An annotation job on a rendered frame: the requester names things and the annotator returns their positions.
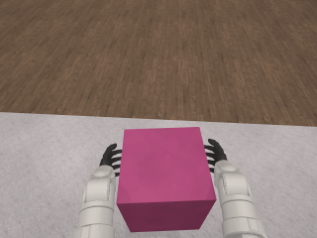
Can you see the right robot forearm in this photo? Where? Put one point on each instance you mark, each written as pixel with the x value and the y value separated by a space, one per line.
pixel 240 219

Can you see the right robot hand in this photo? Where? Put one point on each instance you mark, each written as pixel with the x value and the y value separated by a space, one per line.
pixel 217 155

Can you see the left robot hand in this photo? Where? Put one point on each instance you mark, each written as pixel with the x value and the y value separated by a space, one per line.
pixel 107 159

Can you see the carton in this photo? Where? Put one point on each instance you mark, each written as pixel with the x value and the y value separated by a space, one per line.
pixel 165 182

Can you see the left robot forearm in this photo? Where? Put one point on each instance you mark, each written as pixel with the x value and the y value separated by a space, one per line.
pixel 97 205

